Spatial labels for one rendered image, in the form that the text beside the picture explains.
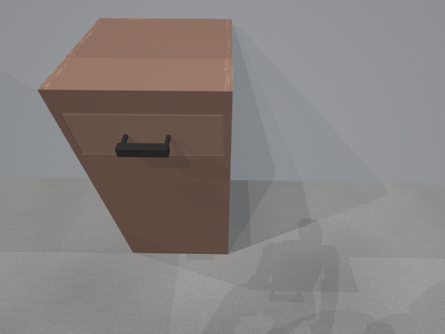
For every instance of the cabinet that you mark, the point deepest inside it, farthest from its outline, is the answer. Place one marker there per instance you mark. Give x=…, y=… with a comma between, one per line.
x=175, y=204

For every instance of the handle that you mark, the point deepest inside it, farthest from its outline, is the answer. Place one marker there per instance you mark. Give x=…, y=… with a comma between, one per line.
x=125, y=149

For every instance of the drawer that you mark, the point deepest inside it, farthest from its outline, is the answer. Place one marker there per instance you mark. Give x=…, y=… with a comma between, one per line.
x=189, y=133

